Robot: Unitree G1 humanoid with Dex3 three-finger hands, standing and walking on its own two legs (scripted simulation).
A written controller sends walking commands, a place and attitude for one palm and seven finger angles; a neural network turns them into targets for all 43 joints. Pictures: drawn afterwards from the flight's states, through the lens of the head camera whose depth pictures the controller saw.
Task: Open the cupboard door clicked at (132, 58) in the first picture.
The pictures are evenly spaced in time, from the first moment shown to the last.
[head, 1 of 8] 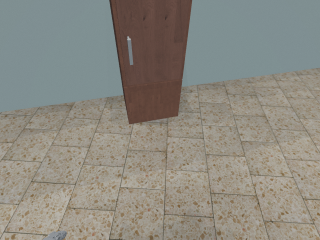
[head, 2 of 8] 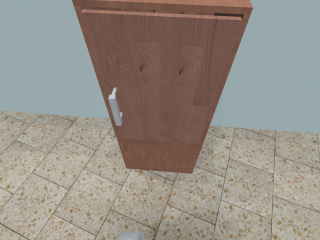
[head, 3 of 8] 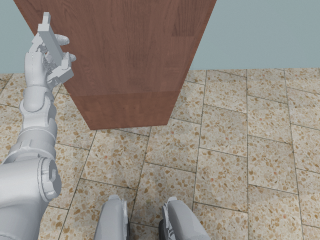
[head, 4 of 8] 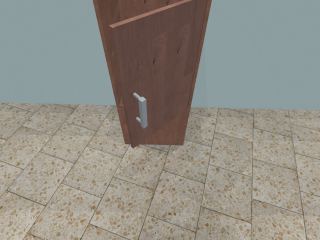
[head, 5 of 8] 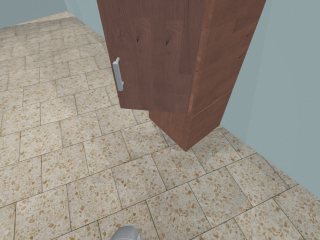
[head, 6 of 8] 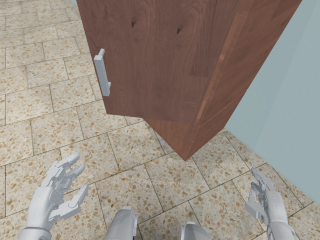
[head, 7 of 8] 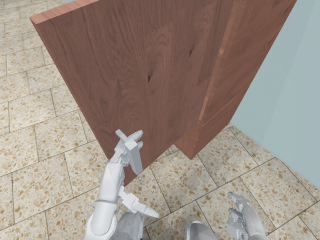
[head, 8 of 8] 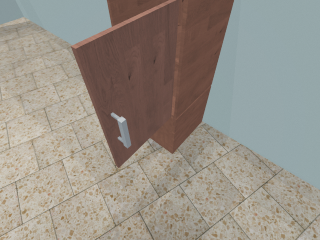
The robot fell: no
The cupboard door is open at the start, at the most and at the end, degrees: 0 91 91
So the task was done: yes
